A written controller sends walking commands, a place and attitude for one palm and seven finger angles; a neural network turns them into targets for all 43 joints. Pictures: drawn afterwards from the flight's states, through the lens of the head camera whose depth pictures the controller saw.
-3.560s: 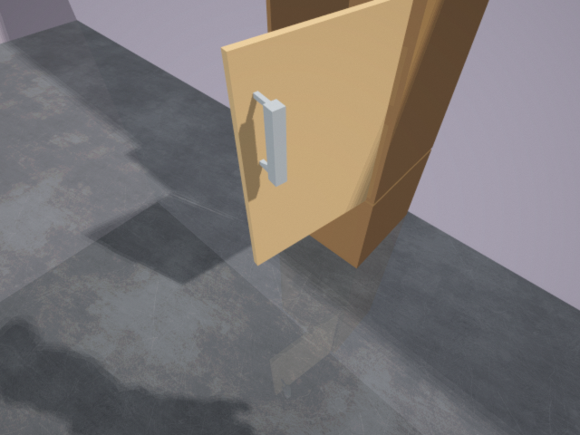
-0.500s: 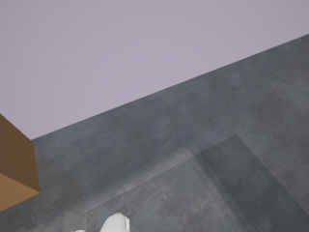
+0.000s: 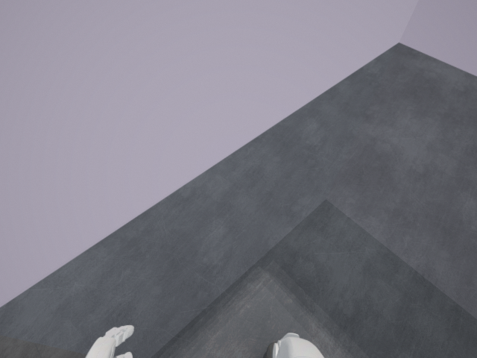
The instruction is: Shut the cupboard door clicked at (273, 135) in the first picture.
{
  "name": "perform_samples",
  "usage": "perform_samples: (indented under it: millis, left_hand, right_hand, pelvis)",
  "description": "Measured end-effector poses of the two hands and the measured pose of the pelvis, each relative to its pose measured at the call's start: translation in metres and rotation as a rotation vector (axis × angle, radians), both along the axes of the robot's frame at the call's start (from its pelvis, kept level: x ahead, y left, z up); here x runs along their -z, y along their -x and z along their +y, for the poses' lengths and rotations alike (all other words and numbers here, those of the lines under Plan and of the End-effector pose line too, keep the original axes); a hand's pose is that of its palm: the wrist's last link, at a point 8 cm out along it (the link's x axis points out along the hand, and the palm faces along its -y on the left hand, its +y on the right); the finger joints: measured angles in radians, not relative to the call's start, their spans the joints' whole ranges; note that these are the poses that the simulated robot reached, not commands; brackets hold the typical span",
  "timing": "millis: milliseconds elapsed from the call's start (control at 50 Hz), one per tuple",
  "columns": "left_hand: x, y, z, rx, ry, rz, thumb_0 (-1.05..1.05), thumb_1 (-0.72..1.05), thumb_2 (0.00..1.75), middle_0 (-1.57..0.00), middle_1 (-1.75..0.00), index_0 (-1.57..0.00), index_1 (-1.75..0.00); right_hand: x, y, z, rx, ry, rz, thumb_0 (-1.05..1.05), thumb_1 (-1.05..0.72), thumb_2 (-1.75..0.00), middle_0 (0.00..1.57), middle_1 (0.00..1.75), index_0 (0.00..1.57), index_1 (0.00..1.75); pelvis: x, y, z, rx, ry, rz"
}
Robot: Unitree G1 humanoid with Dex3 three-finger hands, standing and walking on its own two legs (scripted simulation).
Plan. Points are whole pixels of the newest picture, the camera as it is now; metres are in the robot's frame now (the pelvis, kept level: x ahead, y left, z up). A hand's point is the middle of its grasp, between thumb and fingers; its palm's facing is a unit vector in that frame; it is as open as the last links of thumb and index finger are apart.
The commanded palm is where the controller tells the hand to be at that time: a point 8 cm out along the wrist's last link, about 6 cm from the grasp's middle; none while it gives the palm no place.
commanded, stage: walk to a spot facing it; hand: left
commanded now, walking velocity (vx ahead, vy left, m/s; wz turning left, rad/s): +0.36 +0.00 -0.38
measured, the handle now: out of the picture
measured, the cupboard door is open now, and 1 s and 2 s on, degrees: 79 79 79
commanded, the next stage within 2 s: turn to face it in 0.26 s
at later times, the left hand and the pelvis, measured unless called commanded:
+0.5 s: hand (159, 298) +0.25 +0.18 -0.19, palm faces -0.03 -0.98 -0.18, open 7.3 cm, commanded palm none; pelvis +0.24 -0.01 -0.01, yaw -6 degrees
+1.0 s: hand (169, 250) +0.36 +0.18 -0.19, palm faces +0.26 -0.95 -0.19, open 7.4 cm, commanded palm none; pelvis +0.33 -0.02 -0.01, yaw +15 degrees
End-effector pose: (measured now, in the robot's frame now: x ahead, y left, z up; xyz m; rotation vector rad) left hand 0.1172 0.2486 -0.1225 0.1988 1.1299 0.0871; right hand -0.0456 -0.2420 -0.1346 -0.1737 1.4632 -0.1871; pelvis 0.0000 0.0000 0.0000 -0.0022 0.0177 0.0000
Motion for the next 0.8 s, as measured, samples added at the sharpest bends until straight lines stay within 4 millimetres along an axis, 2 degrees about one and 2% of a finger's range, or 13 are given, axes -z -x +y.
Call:
perform_samples:
  millis: [60,120,240,360,420,460,520,580,700,740,800]
  left_hand:
    - [0.007,-0.056,-0.014,0.036,-0.029,-0.087,0.01,0.91,0.90,-0.20,-0.30,-0.20,-0.30]
    - [0.006,-0.078,-0.027,0.027,-0.032,-0.087,0.00,0.91,0.90,-0.20,-0.30,-0.20,-0.30]
    - [0.005,-0.088,-0.048,0.029,0.002,0.053,0.00,0.92,0.90,-0.20,-0.30,-0.20,-0.30]
    - [0.011,-0.101,-0.036,-0.013,0.015,0.154,0.00,0.94,0.90,-0.21,-0.30,-0.20,-0.30]
    - [0.022,-0.110,-0.026,-0.041,0.022,0.204,0.00,0.93,0.90,-0.21,-0.30,-0.20,-0.30]
    - [0.031,-0.119,-0.020,-0.048,0.021,0.235,0.00,0.92,0.90,-0.21,-0.30,-0.20,-0.30]
    - [0.033,-0.143,-0.017,-0.049,0.009,0.248,0.01,0.92,0.90,-0.20,-0.30,-0.20,-0.30]
    - [0.026,-0.176,-0.021,-0.071,0.017,0.202,0.01,0.92,0.90,-0.20,-0.30,-0.20,-0.30]
    - [0.010,-0.239,-0.036,-0.114,0.016,0.051,0.01,0.91,0.90,-0.20,-0.30,-0.20,-0.30]
    - [0.012,-0.251,-0.039,-0.128,-0.004,0.005,0.01,0.91,0.90,-0.20,-0.30,-0.20,-0.30]
    - [0.009,-0.256,-0.042,-0.164,-0.013,-0.005,0.00,0.91,0.90,-0.20,-0.30,-0.20,-0.30]
  right_hand:
    - [0.018,0.000,-0.015,0.050,-0.014,0.078,0.00,-0.91,-0.90,0.21,0.30,0.20,0.30]
    - [0.020,-0.032,-0.026,0.076,-0.012,0.079,0.01,-0.91,-0.90,0.20,0.30,0.20,0.30]
    - [-0.004,-0.147,-0.034,0.071,0.002,-0.118,0.01,-0.91,-0.90,0.20,0.30,0.19,0.30]
    - [-0.015,-0.261,-0.024,0.026,-0.002,-0.262,0.00,-0.91,-0.90,0.20,0.30,0.19,0.30]
    - [-0.014,-0.313,-0.014,-0.005,0.011,-0.320,0.00,-0.91,-0.90,0.20,0.30,0.19,0.30]
    - [-0.010,-0.340,-0.009,-0.017,0.024,-0.354,0.00,-0.91,-0.90,0.20,0.30,0.19,0.30]
    - [-0.011,-0.358,0.000,-0.024,0.024,-0.344,0.00,-0.91,-0.90,0.20,0.30,0.19,0.30]
    - [-0.009,-0.359,0.004,-0.032,0.014,-0.275,-0.01,-0.92,-0.90,0.20,0.30,0.20,0.30]
    - [0.000,-0.358,-0.020,-0.063,0.008,-0.118,-0.01,-0.94,-0.90,0.21,0.30,0.20,0.30]
    - [0.008,-0.364,-0.032,-0.064,0.002,-0.094,-0.01,-0.93,-0.90,0.21,0.30,0.20,0.30]
    - [0.008,-0.383,-0.046,-0.085,0.010,-0.076,0.00,-0.93,-0.90,0.21,0.30,0.20,0.30]
  pelvis:
    - [0.019,-0.033,-0.016,0.013,-0.027,-0.012]
    - [0.016,-0.056,-0.022,0.025,-0.004,-0.030]
    - [-0.006,-0.109,-0.029,0.065,-0.008,0.004]
    - [-0.009,-0.169,-0.023,0.099,0.001,0.015]
    - [-0.002,-0.203,-0.014,0.106,0.015,0.004]
    - [0.006,-0.224,-0.009,0.108,0.016,-0.001]
    - [0.004,-0.245,-0.008,0.097,0.004,-0.012]
    - [-0.001,-0.260,-0.010,0.051,0.011,-0.011]
    - [-0.003,-0.282,-0.024,-0.040,0.017,-0.005]
    - [0.004,-0.291,-0.035,-0.061,-0.011,0.000]
    - [0.004,-0.302,-0.039,-0.119,-0.004,-0.011]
